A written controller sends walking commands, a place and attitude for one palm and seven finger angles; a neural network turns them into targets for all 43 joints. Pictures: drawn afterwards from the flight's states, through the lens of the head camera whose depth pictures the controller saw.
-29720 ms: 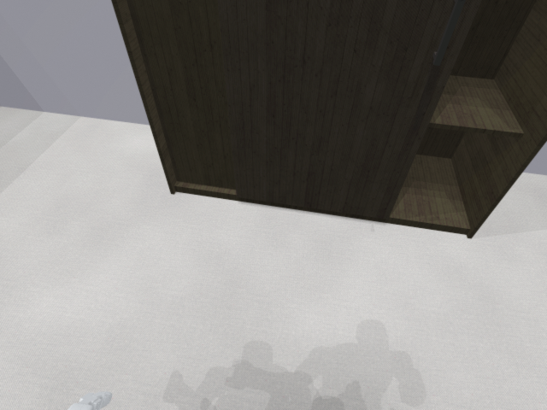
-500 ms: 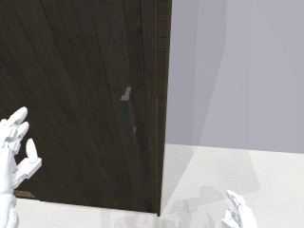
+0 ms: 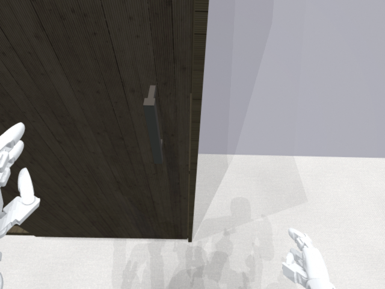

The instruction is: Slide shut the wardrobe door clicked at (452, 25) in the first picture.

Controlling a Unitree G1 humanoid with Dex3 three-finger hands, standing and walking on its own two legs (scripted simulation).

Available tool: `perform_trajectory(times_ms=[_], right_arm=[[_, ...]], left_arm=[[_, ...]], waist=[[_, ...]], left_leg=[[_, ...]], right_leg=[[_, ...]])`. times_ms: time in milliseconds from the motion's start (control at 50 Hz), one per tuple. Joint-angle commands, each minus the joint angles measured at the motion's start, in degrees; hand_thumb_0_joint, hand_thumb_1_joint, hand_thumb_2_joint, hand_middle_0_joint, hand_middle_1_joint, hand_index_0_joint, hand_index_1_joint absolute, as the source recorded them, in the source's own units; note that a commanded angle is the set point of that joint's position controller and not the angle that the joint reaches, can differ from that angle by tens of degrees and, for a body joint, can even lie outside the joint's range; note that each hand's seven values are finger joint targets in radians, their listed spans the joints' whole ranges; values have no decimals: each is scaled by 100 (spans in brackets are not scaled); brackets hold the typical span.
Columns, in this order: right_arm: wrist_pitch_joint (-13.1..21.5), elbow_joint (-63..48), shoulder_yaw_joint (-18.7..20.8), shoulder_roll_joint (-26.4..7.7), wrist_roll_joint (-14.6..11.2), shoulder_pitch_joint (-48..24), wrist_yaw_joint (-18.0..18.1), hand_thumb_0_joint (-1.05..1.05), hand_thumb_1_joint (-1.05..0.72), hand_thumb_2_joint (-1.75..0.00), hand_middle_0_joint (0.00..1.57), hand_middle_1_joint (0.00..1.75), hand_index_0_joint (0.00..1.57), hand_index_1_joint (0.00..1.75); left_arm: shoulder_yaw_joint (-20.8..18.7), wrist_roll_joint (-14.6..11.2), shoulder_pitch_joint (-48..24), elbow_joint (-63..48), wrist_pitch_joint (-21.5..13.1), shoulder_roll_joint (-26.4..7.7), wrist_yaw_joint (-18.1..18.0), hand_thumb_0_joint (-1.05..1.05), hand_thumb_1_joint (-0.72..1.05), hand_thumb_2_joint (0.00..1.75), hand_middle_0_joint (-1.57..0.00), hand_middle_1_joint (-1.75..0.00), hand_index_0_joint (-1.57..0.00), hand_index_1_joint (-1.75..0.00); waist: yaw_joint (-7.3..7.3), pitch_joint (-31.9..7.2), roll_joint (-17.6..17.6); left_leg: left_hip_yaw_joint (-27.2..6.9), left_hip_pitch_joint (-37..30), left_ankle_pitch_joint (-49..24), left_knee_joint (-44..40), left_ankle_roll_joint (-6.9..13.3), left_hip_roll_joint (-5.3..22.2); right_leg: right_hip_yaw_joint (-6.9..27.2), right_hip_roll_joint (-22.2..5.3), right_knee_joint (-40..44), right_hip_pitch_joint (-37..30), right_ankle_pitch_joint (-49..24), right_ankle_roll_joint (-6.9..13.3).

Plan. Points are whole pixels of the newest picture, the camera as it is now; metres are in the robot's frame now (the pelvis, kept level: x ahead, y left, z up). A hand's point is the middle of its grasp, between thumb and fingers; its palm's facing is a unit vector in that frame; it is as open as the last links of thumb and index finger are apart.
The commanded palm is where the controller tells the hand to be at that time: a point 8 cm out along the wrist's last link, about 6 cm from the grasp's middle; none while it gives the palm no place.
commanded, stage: step back with the hand held close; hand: left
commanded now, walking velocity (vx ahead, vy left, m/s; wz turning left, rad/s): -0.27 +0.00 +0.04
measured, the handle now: (155, 128) +0.38 +0.11 +0.13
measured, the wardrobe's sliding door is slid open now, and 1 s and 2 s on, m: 0.00 0.00 0.00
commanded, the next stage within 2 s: stop stepping back and stand still in 0.72 s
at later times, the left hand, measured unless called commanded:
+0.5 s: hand out of the picture +0.11 +0.29 +0.17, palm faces +0.48 -0.78 -0.40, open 7.4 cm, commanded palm +0.02 +0.32 +0.18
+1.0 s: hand out of the picture -0.01 +0.27 +0.16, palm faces +0.37 -0.82 -0.43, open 7.4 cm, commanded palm -0.09 +0.32 +0.18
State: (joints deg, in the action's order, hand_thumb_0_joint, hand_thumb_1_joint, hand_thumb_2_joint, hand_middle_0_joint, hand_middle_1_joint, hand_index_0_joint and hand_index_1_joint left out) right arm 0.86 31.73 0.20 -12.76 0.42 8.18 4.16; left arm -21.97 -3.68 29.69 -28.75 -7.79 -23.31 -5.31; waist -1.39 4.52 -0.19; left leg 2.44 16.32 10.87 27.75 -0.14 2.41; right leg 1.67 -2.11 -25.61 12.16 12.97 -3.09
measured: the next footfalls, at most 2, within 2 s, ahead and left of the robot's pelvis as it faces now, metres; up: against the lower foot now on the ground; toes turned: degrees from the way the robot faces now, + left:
right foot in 0.64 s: -0.13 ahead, -0.11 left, +0.00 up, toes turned +3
left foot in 0.84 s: -0.10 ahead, +0.12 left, +0.00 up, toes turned +3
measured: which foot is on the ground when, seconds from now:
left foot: down 0.00-0.64, up 0.66-0.82, down 0.84-1.00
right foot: down 0.00-0.42, up 0.44-0.62, down 0.64-1.00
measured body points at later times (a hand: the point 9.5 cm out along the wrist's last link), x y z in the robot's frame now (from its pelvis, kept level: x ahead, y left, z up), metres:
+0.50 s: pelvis -0.10 +0.01 -0.02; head -0.09 +0.04 +0.43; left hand +0.07 +0.33 +0.19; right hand +0.07 -0.21 -0.10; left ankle +0.04 +0.12 -0.74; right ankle -0.06 -0.14 -0.70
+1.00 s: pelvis -0.23 +0.01 -0.01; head -0.20 +0.04 +0.44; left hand -0.04 +0.31 +0.19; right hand -0.03 -0.20 -0.06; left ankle -0.14 +0.12 -0.74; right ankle -0.20 -0.10 -0.72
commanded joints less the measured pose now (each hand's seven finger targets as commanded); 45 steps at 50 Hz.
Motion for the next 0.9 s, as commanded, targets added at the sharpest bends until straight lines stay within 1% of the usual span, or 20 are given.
perform_trajectory(times_ms=[0,100,180,240,300,340,400,460,560,580,620,640,660,700,780,800,820,840,860,880], right_arm=[[247,-1043,235,-606,-32,-408,82,0,-90,-90,20,30,20,30],[417,-1006,256,-689,-37,-291,100,0,-90,-90,20,30,20,30],[551,-895,255,-697,-58,-130,92,0,-90,-90,20,30,20,30],[623,-734,253,-629,-32,-30,78,0,-90,-90,20,30,20,30],[664,-501,190,-557,36,11,91,0,-90,-90,20,30,20,30],[715,-531,179,-604,29,-31,133,0,-90,-90,20,30,20,30],[866,-675,233,-816,28,-224,237,0,-90,-90,20,30,20,30],[866,-607,372,-708,11,-92,97,0,-90,-90,20,30,20,30],[919,-457,298,-566,44,-47,-90,0,-90,-90,20,30,20,30],[915,-397,257,-477,48,-18,-116,0,-90,-90,20,30,20,30],[800,-275,217,-394,32,5,-110,0,-90,-90,20,30,20,30],[826,-285,172,-440,40,-175,-64,0,-90,-90,20,30,20,30],[914,-180,196,-417,-7,-151,-30,0,-90,-90,20,30,20,30],[851,-352,155,-337,16,-258,48,0,-90,-90,20,30,20,30],[775,-272,13,-503,21,-398,235,0,-90,-90,20,30,20,30],[791,-332,72,-635,3,-339,252,0,-90,-90,20,30,20,30],[843,-436,193,-737,5,-129,184,0,-90,-90,20,30,20,30],[899,-449,256,-675,2,-33,78,0,-90,-90,20,30,20,30],[931,-471,346,-752,-72,91,21,0,-90,-90,20,30,20,30],[957,-601,327,-634,16,76,8,0,-90,-90,20,30,20,30]], left_arm=[[-1191,-47,163,-1647,-540,-1259,-240,0,90,90,-20,-30,-20,-30],[-1208,-19,201,-1388,-665,-1096,-279,0,90,90,-20,-30,-20,-30],[-1016,38,-12,-1080,-744,-903,-290,0,90,90,-20,-30,-20,-30],[-881,71,-299,-1042,-789,-950,-348,0,90,90,-20,-30,-20,-30],[-754,96,-648,-1185,-771,-1006,-459,0,90,90,-20,-30,-20,-30],[-831,98,-860,-1319,-789,-1095,-493,0,90,90,-20,-30,-20,-30],[-1019,180,-861,-1522,-890,-1034,-523,0,90,90,-20,-30,-20,-30],[-1306,162,-592,-1437,-999,-1310,-497,0,90,90,-20,-30,-20,-30],[-1121,-36,467,-1346,-976,-1026,-395,0,90,90,-20,-30,-20,-30],[-1046,-67,311,-1454,-994,-1030,-354,0,90,90,-20,-30,-20,-30],[-1153,-2,-19,-1454,-1011,-1392,-391,0,90,90,-20,-30,-20,-30],[-1138,-13,-412,-1445,-1036,-1489,-457,0,90,90,-20,-30,-20,-30],[-917,39,-716,-1298,-997,-1259,-444,0,90,90,-20,-30,-20,-30],[-887,106,-479,-930,-772,-1151,-361,0,90,90,-20,-30,-20,-30],[-704,84,-980,-926,-770,-1081,-372,0,90,90,-20,-30,-20,-30],[-694,100,-994,-1126,-818,-1136,-387,0,90,90,-20,-30,-20,-30],[-735,114,-902,-1357,-833,-1117,-399,0,90,90,-20,-30,-20,-30],[-745,80,-822,-1430,-864,-1051,-385,0,90,90,-20,-30,-20,-30],[-821,65,-396,-1191,-914,-1071,-364,0,90,90,-20,-30,-20,-30],[-1003,15,108,-1312,-838,-1108,-366,0,90,90,-20,-30,-20,-30]], waist=[[-100,-1676,-583],[-60,-1273,-1051],[58,-791,-506],[106,-581,431],[187,-694,696],[206,-726,294],[106,-912,-2072],[33,-1150,-1198],[-11,-1079,-1739],[20,-1180,-1247],[14,-1044,1102],[-22,-832,1123],[-12,-1180,1249],[31,-935,1347],[129,-979,36],[98,-1244,-618],[42,-1729,-1150],[-9,-1947,-1191],[16,-1904,-807],[24,-1962,-1122]], left_leg=[[-279,-616,-2053,-286,250,339],[-567,741,39,-818,408,604],[-516,1322,1852,-576,370,374],[-185,328,1662,673,115,-102],[-102,-461,1030,1381,10,-245],[-403,-277,1090,542,90,-104],[-2798,1958,3909,-2298,861,1431],[-2181,1749,2765,-1815,929,1323],[-1179,927,1878,-1272,398,741],[-1020,513,1319,-747,206,540],[-161,264,945,2056,-226,-306],[-148,980,1560,3163,-286,-466],[-435,1033,1602,3562,-207,-412],[-334,1171,1073,2719,-180,-127],[24,-161,-620,-518,-79,-250],[-352,-615,-2722,-810,86,352],[-1246,-1306,-4315,-496,467,1234],[-1425,-1727,-4367,-500,740,1548],[-1426,-1760,-3369,-690,869,1568],[-1907,-1415,-2473,-959,925,1554]], right_leg=[[-254,117,-287,-345,-1633,165],[-256,236,-830,-640,-682,167],[156,31,-279,-132,193,261],[747,-507,918,1549,2056,563],[719,-892,1025,2348,1982,780],[248,-490,445,2087,1699,522],[-280,731,-2903,50,1230,132],[-96,704,-3405,-23,1452,281],[-503,644,-349,-159,1411,493],[-203,377,658,-2,1208,562],[2083,-1547,1756,1139,-244,1042],[1747,-1830,1362,1008,-2443,1157],[1446,-1714,975,962,-3039,1157],[936,-1232,191,284,-4043,1133],[448,-584,-664,121,-3892,621],[199,-154,-1098,171,-2932,323],[150,128,-1788,724,-329,244],[293,286,-2210,1098,1459,279],[260,441,-2440,1209,1908,270],[123,422,-2510,1220,1819,254]])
